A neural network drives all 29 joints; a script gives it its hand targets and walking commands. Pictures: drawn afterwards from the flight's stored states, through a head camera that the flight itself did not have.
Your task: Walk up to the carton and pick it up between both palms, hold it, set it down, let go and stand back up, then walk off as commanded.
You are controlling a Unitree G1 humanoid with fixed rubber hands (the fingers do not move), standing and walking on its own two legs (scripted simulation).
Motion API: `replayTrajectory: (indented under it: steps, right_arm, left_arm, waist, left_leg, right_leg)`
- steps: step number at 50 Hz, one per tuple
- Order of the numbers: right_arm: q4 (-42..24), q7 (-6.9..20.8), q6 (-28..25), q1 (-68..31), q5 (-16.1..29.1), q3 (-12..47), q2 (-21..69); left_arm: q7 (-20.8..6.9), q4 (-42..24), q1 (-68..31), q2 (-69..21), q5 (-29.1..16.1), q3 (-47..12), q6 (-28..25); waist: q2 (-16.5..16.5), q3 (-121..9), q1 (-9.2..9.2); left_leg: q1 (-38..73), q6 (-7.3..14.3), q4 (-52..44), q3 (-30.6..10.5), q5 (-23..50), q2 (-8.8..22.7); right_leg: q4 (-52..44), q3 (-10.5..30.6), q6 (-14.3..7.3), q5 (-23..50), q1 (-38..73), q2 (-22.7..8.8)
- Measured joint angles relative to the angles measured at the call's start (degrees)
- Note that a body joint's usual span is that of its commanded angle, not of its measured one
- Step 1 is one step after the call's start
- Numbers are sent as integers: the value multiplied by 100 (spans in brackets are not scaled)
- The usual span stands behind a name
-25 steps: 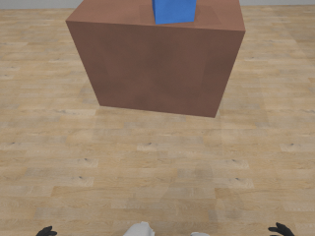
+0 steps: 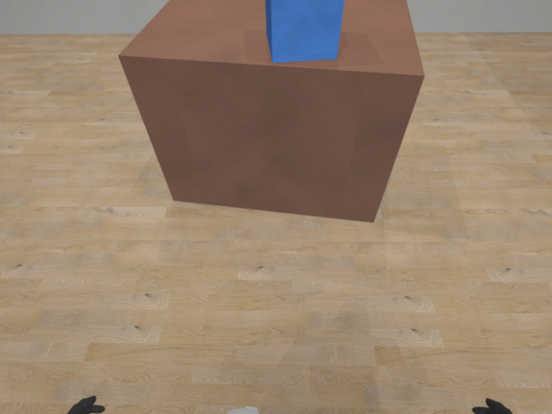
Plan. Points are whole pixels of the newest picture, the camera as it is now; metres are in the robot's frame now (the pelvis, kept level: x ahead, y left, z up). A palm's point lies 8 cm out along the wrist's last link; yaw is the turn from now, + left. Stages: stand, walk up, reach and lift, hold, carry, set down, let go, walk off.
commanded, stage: stand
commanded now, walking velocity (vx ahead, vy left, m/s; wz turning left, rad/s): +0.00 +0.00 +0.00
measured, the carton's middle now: (301, 2) +1.19 -0.01 +0.09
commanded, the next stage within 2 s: none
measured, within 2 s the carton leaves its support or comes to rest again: neither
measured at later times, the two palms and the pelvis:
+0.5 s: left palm out of the picture +0.05 +0.33 -0.09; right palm out of the picture +0.07 -0.30 -0.08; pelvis -0.03 +0.01 +0.01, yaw +0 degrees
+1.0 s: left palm out of the picture +0.05 +0.33 -0.09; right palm out of the picture +0.07 -0.31 -0.08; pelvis -0.03 +0.00 +0.01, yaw +0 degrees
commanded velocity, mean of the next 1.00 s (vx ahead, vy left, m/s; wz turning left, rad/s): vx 0.00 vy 0.00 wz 0.00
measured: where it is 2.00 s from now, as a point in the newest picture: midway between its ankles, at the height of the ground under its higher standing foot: outside the picture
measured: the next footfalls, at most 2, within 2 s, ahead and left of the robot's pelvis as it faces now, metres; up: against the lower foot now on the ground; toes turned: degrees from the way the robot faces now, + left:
none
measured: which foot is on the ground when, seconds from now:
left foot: down 0.00-1.00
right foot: down 0.00-1.00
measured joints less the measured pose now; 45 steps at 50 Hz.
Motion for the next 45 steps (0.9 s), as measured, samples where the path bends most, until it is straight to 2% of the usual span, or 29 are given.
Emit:
replayTrajectory:
  steps: [28, 45]
  right_arm:
    - [279, 0, -1, 0, 0, 0, 0]
    - [329, 0, -1, 0, 0, 0, 0]
  left_arm:
    - [-96, 419, 0, -39, 0, 0, 81]
    - [-97, 443, 0, -47, 0, 0, 87]
  waist:
    - [0, -108, 0]
    - [0, -108, 0]
  left_leg:
    - [47, 0, -377, 0, 433, 32]
    - [49, 0, -444, 0, 454, 37]
  right_leg:
    - [-391, 25, 0, 429, 47, -1]
    - [-418, 27, 0, 451, 28, -1]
